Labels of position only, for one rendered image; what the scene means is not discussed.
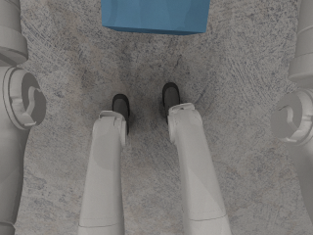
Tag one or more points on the right robot forearm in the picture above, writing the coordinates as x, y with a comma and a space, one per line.
301, 66

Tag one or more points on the right robot upper arm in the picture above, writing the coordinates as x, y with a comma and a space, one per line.
292, 123

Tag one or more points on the left robot foot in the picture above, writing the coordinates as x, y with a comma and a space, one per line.
120, 104

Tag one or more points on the right robot foot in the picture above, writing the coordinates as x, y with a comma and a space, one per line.
170, 97

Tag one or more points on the carton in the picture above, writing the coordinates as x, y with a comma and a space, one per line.
171, 17

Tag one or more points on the left robot forearm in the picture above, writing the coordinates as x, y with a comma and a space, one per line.
13, 45

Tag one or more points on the left robot upper arm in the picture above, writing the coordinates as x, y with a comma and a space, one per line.
22, 106

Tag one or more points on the robot foot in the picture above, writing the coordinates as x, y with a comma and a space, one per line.
120, 104
170, 97

